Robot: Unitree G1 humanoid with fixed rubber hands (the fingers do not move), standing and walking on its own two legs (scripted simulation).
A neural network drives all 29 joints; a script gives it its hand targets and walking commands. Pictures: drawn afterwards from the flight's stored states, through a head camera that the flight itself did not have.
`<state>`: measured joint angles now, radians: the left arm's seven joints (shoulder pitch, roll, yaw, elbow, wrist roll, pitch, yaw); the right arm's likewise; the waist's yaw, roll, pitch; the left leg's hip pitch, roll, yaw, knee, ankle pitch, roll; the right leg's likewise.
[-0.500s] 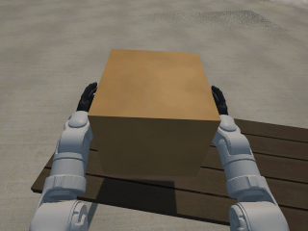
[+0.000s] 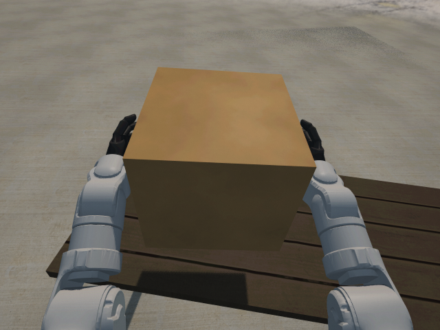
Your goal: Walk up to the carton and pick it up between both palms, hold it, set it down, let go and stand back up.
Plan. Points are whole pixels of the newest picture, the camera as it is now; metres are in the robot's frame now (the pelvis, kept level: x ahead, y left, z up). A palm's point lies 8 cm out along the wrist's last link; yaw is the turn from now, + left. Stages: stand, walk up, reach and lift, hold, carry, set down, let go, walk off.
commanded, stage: hold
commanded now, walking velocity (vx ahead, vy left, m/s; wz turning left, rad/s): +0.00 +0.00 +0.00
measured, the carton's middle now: (217, 156) +0.41 +0.01 +0.15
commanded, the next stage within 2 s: set down in 1.74 s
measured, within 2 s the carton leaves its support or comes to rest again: neither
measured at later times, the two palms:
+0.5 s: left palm (117, 156) +0.36 +0.19 +0.18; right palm (312, 159) +0.37 -0.16 +0.19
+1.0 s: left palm (116, 156) +0.36 +0.19 +0.18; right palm (312, 158) +0.37 -0.16 +0.19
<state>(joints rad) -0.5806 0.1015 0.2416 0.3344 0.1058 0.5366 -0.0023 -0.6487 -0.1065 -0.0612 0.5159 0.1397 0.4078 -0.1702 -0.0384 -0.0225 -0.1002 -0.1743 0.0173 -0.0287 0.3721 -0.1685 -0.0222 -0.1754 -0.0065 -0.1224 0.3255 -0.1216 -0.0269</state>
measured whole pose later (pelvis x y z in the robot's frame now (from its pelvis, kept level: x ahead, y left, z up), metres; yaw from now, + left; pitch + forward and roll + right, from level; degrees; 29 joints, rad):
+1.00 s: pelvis +0.00 +0.00 +0.00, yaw +0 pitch -2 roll +0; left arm -0.59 0.10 0.25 0.28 0.12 0.63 -0.01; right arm -0.68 -0.11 -0.07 0.50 0.14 0.46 -0.16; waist -0.04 -0.02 -0.10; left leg -0.17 0.02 -0.03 0.37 -0.16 -0.02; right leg -0.18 -0.01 -0.12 0.32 -0.11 -0.03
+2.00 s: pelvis +0.00 +0.00 +0.00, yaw +0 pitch -2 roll +0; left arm -0.59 0.09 0.25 0.27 0.18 0.55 -0.03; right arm -0.68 -0.09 -0.11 0.53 0.13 0.35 -0.13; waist -0.04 -0.02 -0.10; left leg -0.17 0.02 -0.03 0.35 -0.16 -0.02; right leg -0.17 -0.01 -0.12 0.32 -0.12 -0.03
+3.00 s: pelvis +0.02 +0.00 +0.00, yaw +0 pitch -1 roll +0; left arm -0.50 -0.01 0.26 0.40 0.21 0.30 0.01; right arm -0.55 -0.07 -0.20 0.67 0.02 0.02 -0.03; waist -0.04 -0.02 0.01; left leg -0.14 0.02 -0.03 0.32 -0.16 -0.02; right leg -0.16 -0.01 -0.12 0.31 -0.13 -0.03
